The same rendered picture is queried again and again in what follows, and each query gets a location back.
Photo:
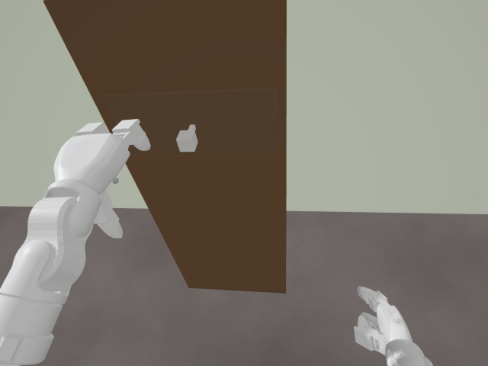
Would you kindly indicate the cabinet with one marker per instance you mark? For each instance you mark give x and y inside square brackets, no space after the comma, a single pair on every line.
[223,217]

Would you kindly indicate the drawer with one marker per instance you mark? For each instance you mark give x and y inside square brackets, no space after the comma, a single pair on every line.
[230,121]

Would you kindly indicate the left robot forearm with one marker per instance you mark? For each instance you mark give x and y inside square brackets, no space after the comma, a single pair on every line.
[51,259]

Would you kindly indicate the right robot hand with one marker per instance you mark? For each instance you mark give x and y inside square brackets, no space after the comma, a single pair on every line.
[375,332]

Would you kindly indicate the right robot forearm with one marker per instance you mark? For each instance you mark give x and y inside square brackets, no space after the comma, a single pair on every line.
[403,352]

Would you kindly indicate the left robot hand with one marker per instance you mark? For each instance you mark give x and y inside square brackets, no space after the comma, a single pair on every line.
[94,158]

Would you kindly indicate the handle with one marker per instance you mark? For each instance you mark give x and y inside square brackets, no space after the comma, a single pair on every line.
[187,139]

